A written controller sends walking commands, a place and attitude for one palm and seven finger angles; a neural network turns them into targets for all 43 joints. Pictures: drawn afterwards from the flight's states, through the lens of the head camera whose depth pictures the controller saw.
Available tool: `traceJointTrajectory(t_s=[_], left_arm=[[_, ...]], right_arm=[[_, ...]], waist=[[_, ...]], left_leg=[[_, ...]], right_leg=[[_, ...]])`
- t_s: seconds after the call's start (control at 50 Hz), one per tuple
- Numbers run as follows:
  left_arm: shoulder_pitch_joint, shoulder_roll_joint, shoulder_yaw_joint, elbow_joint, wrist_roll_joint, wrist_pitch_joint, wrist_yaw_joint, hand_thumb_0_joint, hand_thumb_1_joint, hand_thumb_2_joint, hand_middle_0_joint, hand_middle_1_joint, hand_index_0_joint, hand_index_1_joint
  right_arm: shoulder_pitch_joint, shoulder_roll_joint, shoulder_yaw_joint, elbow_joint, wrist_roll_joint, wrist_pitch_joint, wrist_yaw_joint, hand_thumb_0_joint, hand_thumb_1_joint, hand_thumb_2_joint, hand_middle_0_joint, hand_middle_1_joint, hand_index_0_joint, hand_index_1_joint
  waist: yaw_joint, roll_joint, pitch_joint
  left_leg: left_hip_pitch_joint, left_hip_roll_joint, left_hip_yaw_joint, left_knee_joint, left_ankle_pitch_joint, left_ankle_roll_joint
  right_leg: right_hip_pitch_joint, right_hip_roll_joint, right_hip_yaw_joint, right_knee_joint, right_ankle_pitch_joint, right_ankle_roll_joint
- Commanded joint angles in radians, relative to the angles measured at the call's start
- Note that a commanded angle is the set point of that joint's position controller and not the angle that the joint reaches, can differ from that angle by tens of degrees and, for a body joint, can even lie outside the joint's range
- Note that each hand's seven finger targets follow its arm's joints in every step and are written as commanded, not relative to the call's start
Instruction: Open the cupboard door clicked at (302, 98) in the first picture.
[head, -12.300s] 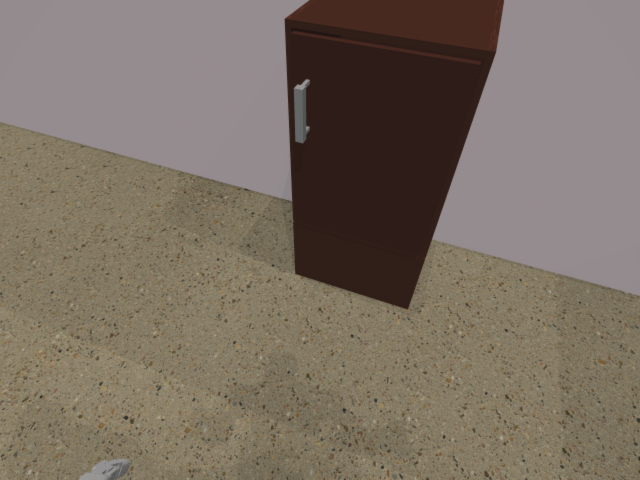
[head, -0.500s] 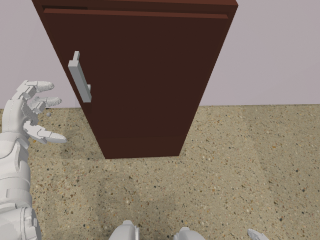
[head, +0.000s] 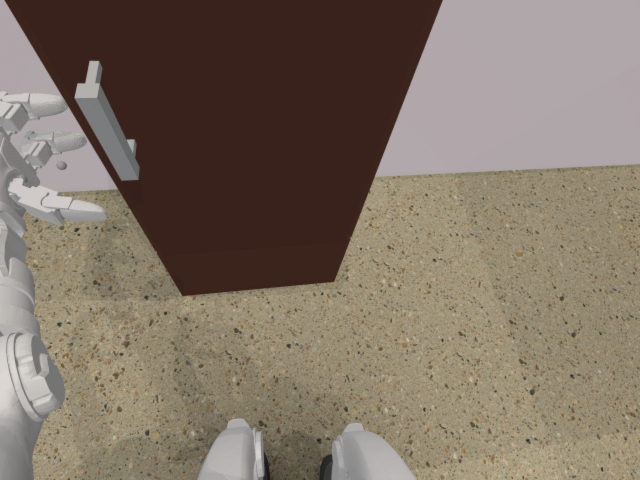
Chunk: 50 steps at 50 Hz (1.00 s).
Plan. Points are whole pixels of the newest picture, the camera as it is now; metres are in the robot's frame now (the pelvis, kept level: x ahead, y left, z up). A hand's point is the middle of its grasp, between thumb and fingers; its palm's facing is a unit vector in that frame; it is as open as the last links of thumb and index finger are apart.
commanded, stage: move the hooked fingers beside the handle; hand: left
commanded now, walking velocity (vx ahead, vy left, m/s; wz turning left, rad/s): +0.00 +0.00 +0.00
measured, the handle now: (113, 125) +0.54 +0.24 +0.06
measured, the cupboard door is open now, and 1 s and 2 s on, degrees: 0 0 0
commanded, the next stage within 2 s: slide the fingers in behind the handle in 0.94 s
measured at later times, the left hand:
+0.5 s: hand (48, 161) +0.47 +0.30 +0.07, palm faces +0.13 -0.99 -0.02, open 14.0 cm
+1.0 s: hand (57, 159) +0.49 +0.29 +0.06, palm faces +0.11 -0.99 -0.01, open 14.0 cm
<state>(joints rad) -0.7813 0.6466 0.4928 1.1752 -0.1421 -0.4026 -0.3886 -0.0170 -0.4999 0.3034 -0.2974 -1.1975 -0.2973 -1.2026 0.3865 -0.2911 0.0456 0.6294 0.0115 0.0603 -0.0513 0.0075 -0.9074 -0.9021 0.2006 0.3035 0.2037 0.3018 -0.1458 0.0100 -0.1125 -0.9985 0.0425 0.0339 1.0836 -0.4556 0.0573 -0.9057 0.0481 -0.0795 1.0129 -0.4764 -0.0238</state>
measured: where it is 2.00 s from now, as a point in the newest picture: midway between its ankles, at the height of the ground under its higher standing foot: outside the picture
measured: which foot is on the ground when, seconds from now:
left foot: down 0.00-1.00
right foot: down 0.00-1.00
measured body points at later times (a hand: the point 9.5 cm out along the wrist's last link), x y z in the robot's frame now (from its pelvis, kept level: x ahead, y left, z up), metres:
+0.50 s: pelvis +0.01 +0.00 +0.00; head +0.14 +0.04 +0.43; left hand +0.46 +0.35 +0.07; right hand +0.03 -0.27 -0.10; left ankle +0.03 +0.08 -0.66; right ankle +0.00 -0.11 -0.66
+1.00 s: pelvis +0.00 +0.01 +0.00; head +0.14 +0.05 +0.42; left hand +0.47 +0.35 +0.06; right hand +0.02 -0.27 -0.10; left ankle +0.03 +0.08 -0.66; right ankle +0.00 -0.11 -0.66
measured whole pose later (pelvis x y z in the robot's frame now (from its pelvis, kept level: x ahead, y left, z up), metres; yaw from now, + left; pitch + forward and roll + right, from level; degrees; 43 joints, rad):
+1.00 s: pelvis +0.00 +0.01 +0.00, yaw +0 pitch +23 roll -5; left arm -0.83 0.70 0.51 1.22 -0.12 -0.38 -0.39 -0.02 -0.50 0.30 -0.30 -1.20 -0.30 -1.20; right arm 0.37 -0.28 0.06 0.61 0.01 0.09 -0.04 0.01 -0.91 -0.90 0.20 0.30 0.20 0.30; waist -0.17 0.01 -0.11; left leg -1.04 0.05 0.03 1.11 -0.47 0.07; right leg -0.93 0.05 -0.08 1.01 -0.48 -0.02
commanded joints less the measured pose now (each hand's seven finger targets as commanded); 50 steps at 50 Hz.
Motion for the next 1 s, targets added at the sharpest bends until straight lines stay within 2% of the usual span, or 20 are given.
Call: traceJointTrajectory(t_s=[0.0, 0.02, 0.08, 0.12, 0.18, 0.26, 0.36, 0.38, 0.4, 0.42, 0.48, 0.5, 0.58, 0.64, 0.66, 0.72, 0.8, 0.88, 0.92, 0.98], left_arm=[[-0.409, 0.333, 0.047, -0.19, -0.013, -0.071, -0.003, 0.0, -0.5, 0.3, -0.3, -1.2, -0.3, -1.2], [-0.39, 0.362, 0.066, -0.168, -0.007, -0.066, -0.004, 0.0, -0.5, 0.3, -0.3, -1.2, -0.3, -1.2], [-0.441, 0.348, 0.042, -0.194, -0.005, -0.068, -0.013, 0.0, -0.5, 0.3, -0.3, -1.2, -0.3, -1.2], [-0.45, 0.389, 0.071, -0.191, -0.002, -0.065, -0.015, 0.0, -0.5, 0.3, -0.3, -1.2, -0.3, -1.2], [-0.396, 0.341, 0.052, -0.224, -0.015, -0.063, -0.024, 0.0, -0.5, 0.3, -0.3, -1.2, -0.3, -1.2], [-0.323, 0.366, 0.084, -0.211, -0.018, -0.035, -0.023, 0.0, -0.5, 0.3, -0.3, -1.2, -0.3, -1.2], [-0.333, 0.371, 0.097, -0.255, -0.02, -0.051, -0.012, 0.0, -0.5, 0.3, -0.3, -1.2, -0.3, -1.2], [-0.339, 0.383, 0.111, -0.295, -0.024, -0.07, -0.009, 0.0, -0.5, 0.3, -0.3, -1.2, -0.3, -1.2], [-0.341, 0.351, 0.086, -0.303, -0.022, -0.081, -0.011, 0.0, -0.5, 0.3, -0.3, -1.2, -0.3, -1.2], [-0.339, 0.363, 0.099, -0.307, -0.022, -0.09, -0.009, 0.0, -0.5, 0.3, -0.3, -1.2, -0.3, -1.2], [-0.341, 0.274, 0.033, -0.245, -0.035, -0.082, -0.026, 0.0, -0.5, 0.3, -0.3, -1.2, -0.3, -1.2], [-0.344, 0.285, 0.035, -0.212, -0.035, -0.071, -0.033, 0.0, -0.5, 0.3, -0.3, -1.2, -0.3, -1.2], [-0.387, 0.242, -0.018, -0.196, -0.032, -0.048, -0.049, 0.0, -0.5, 0.3, -0.3, -1.2, -0.3, -1.2], [-0.429, 0.286, 0.008, -0.213, -0.024, -0.064, -0.028, 0.0, -0.5, 0.3, -0.3, -1.2, -0.3, -1.2], [-0.435, 0.273, 0.002, -0.223, -0.028, -0.071, -0.021, 0.0, -0.5, 0.3, -0.3, -1.2, -0.3, -1.2], [-0.456, 0.324, 0.044, -0.261, -0.017, -0.098, 0.005, 0.0, -0.5, 0.3, -0.3, -1.2, -0.3, -1.2], [-0.417, 0.314, 0.041, -0.253, -0.007, -0.086, 0.019, 0.0, -0.5, 0.3, -0.3, -1.2, -0.3, -1.2], [-0.402, 0.335, 0.043, -0.141, 0.002, -0.035, 0.01, 0.0, -0.5, 0.3, -0.3, -1.2, -0.3, -1.2], [-0.399, 0.382, 0.065, -0.141, 0.007, -0.031, 0.003, 0.0, -0.5, 0.3, -0.3, -1.2, -0.3, -1.2], [-0.449, 0.345, 0.036, -0.215, -0.002, -0.069, -0.007, 0.0, -0.5, 0.3, -0.3, -1.2, -0.3, -1.2]], right_arm=[[0.138, -0.196, -0.072, -0.061, -0.002, -0.016, -0.012, 0.0, -0.9, -0.9, 0.2, 0.3, 0.2, 0.3], [0.145, -0.201, -0.075, -0.061, -0.003, -0.015, -0.012, 0.0, -0.9, -0.9, 0.2, 0.3, 0.2, 0.3], [0.156, -0.196, -0.071, -0.057, -0.005, -0.007, -0.009, 0.0, -0.9, -0.9, 0.2, 0.3, 0.2, 0.3], [0.164, -0.204, -0.075, -0.049, -0.008, -0.004, -0.01, 0.0, -0.9, -0.9, 0.2, 0.3, 0.2, 0.3], [0.171, -0.196, -0.077, -0.058, -0.009, 0.004, -0.002, 0.0, -0.9, -0.9, 0.2, 0.3, 0.2, 0.3], [0.167, -0.196, -0.082, -0.07, -0.005, 0.012, 0.002, 0.0, -0.9, -0.9, 0.2, 0.3, 0.2, 0.3], [0.159, -0.191, -0.083, -0.08, -0.005, 0.009, 0.004, 0.0, -0.9, -0.9, 0.2, 0.3, 0.2, 0.3], [0.16, -0.192, -0.086, -0.079, -0.008, 0.006, 0.004, 0.0, -0.9, -0.9, 0.2, 0.3, 0.2, 0.3], [0.155, -0.186, -0.085, -0.076, -0.006, 0.007, 0.006, 0.0, -0.9, -0.9, 0.2, 0.3, 0.2, 0.3], [0.154, -0.19, -0.089, -0.07, -0.009, 0.005, 0.005, 0.0, -0.9, -0.9, 0.2, 0.3, 0.2, 0.3], [0.15, -0.183, -0.082, -0.06, -0.003, 0.011, 0.007, 0.0, -0.9, -0.9, 0.2, 0.3, 0.2, 0.3], [0.148, -0.19, -0.082, -0.056, -0.002, 0.013, 0.004, 0.0, -0.9, -0.9, 0.2, 0.3, 0.2, 0.3], [0.14, -0.191, -0.075, -0.059, 0.0, 0.017, -0.003, 0.0, -0.9, -0.9, 0.2, 0.3, 0.2, 0.3], [0.137, -0.197, -0.076, -0.058, -0.003, 0.014, -0.007, 0.0, -0.9, -0.9, 0.2, 0.3, 0.2, 0.3], [0.131, -0.192, -0.074, -0.06, -0.004, 0.01, -0.005, 0.0, -0.9, -0.9, 0.2, 0.3, 0.2, 0.3], [0.133, -0.195, -0.076, -0.056, -0.012, 0.005, -0.003, 0.0, -0.9, -0.9, 0.2, 0.3, 0.2, 0.3], [0.138, -0.192, -0.074, -0.059, -0.012, 0.008, 0.003, 0.0, -0.9, -0.9, 0.2, 0.3, 0.2, 0.3], [0.142, -0.198, -0.065, -0.066, -0.005, 0.014, -0.003, 0.0, -0.9, -0.9, 0.2, 0.3, 0.2, 0.3], [0.142, -0.204, -0.066, -0.073, -0.004, 0.013, -0.008, 0.0, -0.9, -0.9, 0.2, 0.3, 0.2, 0.3], [0.149, -0.197, -0.065, -0.069, -0.008, 0.011, -0.006, 0.0, -0.9, -0.9, 0.2, 0.3, 0.2, 0.3]], waist=[[0.002, 0.152, -0.426], [0.006, 0.144, -0.428], [-0.006, 0.189, -0.461], [-0.009, 0.179, -0.48], [0.007, 0.223, -0.521], [0.019, 0.167, -0.486], [0.016, 0.161, -0.459], [0.026, 0.18, -0.489], [0.02, 0.215, -0.502], [0.021, 0.214, -0.497], [-0.006, 0.188, -0.426], [-0.009, 0.156, -0.401], [-0.015, 0.195, -0.378], [-0.015, 0.178, -0.41], [-0.014, 0.19, -0.424], [0.002, 0.232, -0.487], [0.01, 0.239, -0.514], [-0.012, 0.136, -0.396], [-0.007, 0.141, -0.4], [-0.013, 0.207, -0.449]], left_leg=[[0.408, 0.0, -0.112, -0.109, 0.362, -0.021], [0.403, 0.002, -0.115, -0.109, 0.359, -0.022], [0.431, 0.002, -0.114, -0.089, 0.405, -0.02], [0.443, 0.008, -0.122, -0.084, 0.422, -0.022], [0.515, 0.009, -0.122, -0.088, 0.503, -0.027], [0.458, 0.007, -0.108, -0.096, 0.495, -0.021], [0.441, 0.003, -0.099, -0.104, 0.482, -0.018], [0.473, 0.005, -0.103, -0.098, 0.521, -0.02], [0.509, 0.007, -0.104, -0.098, 0.531, -0.026], [0.527, 0.011, -0.111, -0.099, 0.533, -0.03], [0.513, 0.009, -0.114, -0.102, 0.496, -0.026], [0.487, 0.011, -0.116, -0.108, 0.463, -0.026], [0.498, 0.007, -0.129, -0.113, 0.425, -0.028], [0.499, 0.011, -0.145, -0.111, 0.393, -0.032], [0.505, 0.009, -0.142, -0.108, 0.392, -0.032], [0.558, 0.015, -0.159, -0.102, 0.451, -0.046], [0.577, 0.015, -0.155, -0.098, 0.509, -0.048], [0.422, 0.006, -0.134, -0.108, 0.369, -0.024], [0.389, 0.003, -0.123, -0.107, 0.352, -0.021], [0.48, 0.012, -0.139, -0.097, 0.425, -0.031]], right_leg=[[0.062, 0.013, 0.056, -0.11, 0.257, 0.001], [0.063, 0.014, 0.055, -0.11, 0.25, 0.0], [0.045, 0.016, 0.059, -0.1, 0.284, -0.001], [0.044, 0.017, 0.056, -0.1, 0.29, 0.002], [0.045, 0.021, 0.048, -0.099, 0.329, -0.003], [0.095, 0.022, 0.049, -0.11, 0.358, 0.004], [0.117, 0.025, 0.052, -0.114, 0.369, 0.005], [0.121, 0.027, 0.053, -0.106, 0.386, -0.001], [0.094, 0.028, 0.052, -0.108, 0.377, 0.0], [0.08, 0.028, 0.048, -0.111, 0.361, -0.001], [0.04, 0.03, 0.043, -0.122, 0.328, -0.001], [0.042, 0.029, 0.042, -0.126, 0.313, 0.001], [-0.016, 0.023, 0.035, -0.123, 0.262, -0.006], [-0.031, 0.02, 0.034, -0.115, 0.227, -0.005], [-0.026, 0.019, 0.037, -0.115, 0.228, -0.005], [-0.036, 0.019, 0.03, -0.094, 0.234, -0.01], [-0.013, 0.021, 0.03, -0.096, 0.267, -0.007], [0.027, 0.023, 0.036, -0.113, 0.241, -0.001], [0.047, 0.02, 0.045, -0.115, 0.244, 0.0], [-0.006, 0.023, 0.035, -0.096, 0.258, -0.006]])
